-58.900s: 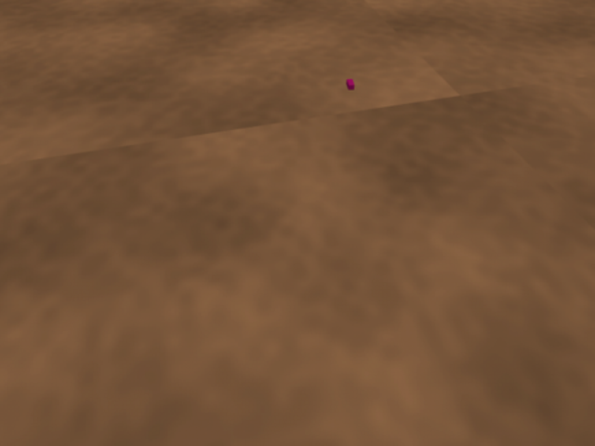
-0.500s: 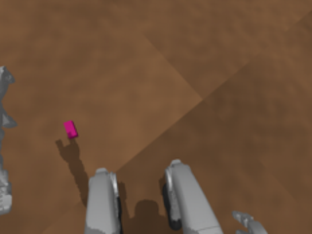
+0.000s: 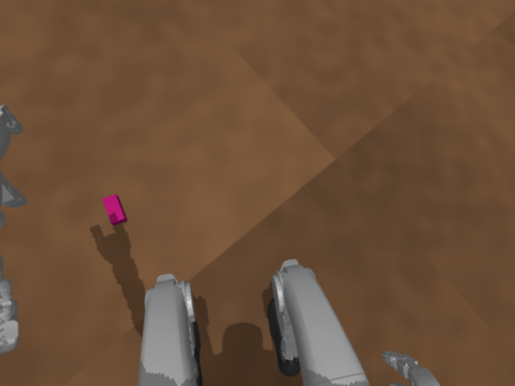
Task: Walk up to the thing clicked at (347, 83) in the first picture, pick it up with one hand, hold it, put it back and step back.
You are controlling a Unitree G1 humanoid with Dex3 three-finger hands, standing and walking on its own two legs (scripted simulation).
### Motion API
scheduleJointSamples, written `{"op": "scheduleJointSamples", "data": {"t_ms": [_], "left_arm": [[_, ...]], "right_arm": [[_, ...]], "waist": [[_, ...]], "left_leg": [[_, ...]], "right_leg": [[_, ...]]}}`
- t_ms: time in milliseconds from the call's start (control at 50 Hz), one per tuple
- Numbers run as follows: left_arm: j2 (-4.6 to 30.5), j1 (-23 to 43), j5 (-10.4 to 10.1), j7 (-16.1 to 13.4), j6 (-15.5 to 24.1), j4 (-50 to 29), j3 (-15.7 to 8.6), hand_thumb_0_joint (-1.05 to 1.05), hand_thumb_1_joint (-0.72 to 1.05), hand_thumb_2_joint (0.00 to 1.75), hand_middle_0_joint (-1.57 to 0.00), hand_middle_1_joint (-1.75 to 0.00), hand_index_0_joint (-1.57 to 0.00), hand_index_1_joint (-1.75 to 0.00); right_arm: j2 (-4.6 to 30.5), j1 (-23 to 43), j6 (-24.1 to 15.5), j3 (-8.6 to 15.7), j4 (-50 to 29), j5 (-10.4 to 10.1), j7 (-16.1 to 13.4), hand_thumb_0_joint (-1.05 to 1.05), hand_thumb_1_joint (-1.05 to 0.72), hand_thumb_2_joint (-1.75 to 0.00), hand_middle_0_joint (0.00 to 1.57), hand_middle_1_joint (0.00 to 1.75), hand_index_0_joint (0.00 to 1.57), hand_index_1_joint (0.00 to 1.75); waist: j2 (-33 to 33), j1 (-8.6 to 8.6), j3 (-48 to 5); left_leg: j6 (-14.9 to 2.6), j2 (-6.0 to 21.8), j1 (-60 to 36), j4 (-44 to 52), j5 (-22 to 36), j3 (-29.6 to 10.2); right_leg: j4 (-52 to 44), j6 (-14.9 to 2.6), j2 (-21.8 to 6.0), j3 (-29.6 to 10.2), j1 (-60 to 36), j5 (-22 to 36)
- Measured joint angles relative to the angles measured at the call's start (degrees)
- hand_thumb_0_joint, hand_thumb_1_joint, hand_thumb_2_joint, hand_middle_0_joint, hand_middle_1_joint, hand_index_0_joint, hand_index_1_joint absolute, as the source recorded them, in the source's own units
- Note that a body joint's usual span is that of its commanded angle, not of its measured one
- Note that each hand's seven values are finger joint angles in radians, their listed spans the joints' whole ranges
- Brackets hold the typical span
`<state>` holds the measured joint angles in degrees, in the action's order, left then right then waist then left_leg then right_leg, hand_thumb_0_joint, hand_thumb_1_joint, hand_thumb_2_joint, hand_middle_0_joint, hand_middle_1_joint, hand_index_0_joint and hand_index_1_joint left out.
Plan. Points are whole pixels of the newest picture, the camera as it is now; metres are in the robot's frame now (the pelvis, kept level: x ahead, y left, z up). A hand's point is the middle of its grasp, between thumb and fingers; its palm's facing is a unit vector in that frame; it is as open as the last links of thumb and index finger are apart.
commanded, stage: go down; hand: left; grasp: from above
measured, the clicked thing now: (114, 209) +0.50 +0.31 -0.54
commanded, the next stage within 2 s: approach in 0.32 s
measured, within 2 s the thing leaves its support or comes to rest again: neither
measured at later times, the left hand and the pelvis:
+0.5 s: hand out of the picture +0.45 +0.35 -0.08, palm faces -0.39 -0.13 -0.91, open 12.5 cm; pelvis +0.00 +0.00 +0.00, yaw +0 degrees
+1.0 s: hand (79, 190) +0.48 +0.30 -0.26, palm faces -0.44 -0.04 -0.90, open 13.9 cm; pelvis -0.02 +0.00 -0.13, yaw -2 degrees
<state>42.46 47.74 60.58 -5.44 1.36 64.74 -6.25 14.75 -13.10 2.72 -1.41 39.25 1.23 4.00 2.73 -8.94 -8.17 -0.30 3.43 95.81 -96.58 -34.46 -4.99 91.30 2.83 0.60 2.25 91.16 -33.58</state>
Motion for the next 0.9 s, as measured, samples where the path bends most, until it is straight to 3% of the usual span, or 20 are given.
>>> {"op": "scheduleJointSamples", "data": {"t_ms": [260,500,600,760,900], "left_arm": [[0.32,-0.01,-0.43,0.21,0.05,2.17,0.99,0.0,-0.22,0.69,-0.31,-0.85,-0.34,-0.83],[-0.15,-0.88,0.48,-1.19,0.63,0.14,-0.06,0.0,-0.24,0.7,-0.31,-0.85,-0.33,-0.83],[0.54,1.66,0.4,-1.25,0.22,4.04,1.47,0.0,-0.29,0.74,-0.28,-0.88,-0.29,-0.86],[2.46,6.04,3.31,-2.55,3.34,11.68,3.28,0.0,-0.34,0.78,-0.25,-0.91,-0.25,-0.9],[4.32,8.17,8.61,-3.79,9.74,9.45,1.62,0.0,-0.45,0.9,-0.19,-0.95,-0.19,-0.96]], "right_arm": [[-0.17,-0.26,-0.49,-0.24,-0.12,-0.27,-0.43,0.0,-0.91,-0.9,0.2,0.3,0.21,0.3],[0.42,0.17,-0.06,0.45,-0.19,-0.1,-0.22,0.0,-0.92,-0.9,0.2,0.3,0.2,0.3],[0.13,0.69,-0.36,0.06,0.18,0.16,0.0,0.0,-0.92,-0.91,0.2,0.3,0.2,0.3],[1.09,0.09,-1.82,-0.46,-0.53,0.99,0.87,0.0,-0.92,-0.91,0.2,0.3,0.21,0.3],[1.46,1.03,-1.83,-0.43,0.18,2.55,1.91,0.0,-0.93,-0.91,0.2,0.3,0.2,0.3]], "waist": [[0.0,0.01,-0.42],[-0.46,0.15,-0.23],[-0.69,-0.24,-0.25],[-0.93,-1.83,-0.92],[-2.11,-3.43,1.47]], "left_leg": [[0.22,0.21,-2.33,2.12,0.3,0.05],[0.11,0.09,-1.03,0.59,-0.3,-0.07],[0.04,0.03,-0.25,0.27,-0.18,-0.09],[-0.14,-0.28,8.02,-6.64,-1.56,-0.46],[-0.11,-0.93,19.06,-17.61,-3.03,-1.36]], "right_leg": [[-2.0,-0.23,0.17,0.04,-2.14,0.35],[-0.66,-0.06,0.11,0.06,-1.02,-0.22],[-0.35,-0.24,0.1,0.07,-0.27,-0.13],[6.74,-0.19,0.04,-0.01,7.92,-1.79],[17.75,0.43,-0.04,0.03,18.51,-3.72]]}}
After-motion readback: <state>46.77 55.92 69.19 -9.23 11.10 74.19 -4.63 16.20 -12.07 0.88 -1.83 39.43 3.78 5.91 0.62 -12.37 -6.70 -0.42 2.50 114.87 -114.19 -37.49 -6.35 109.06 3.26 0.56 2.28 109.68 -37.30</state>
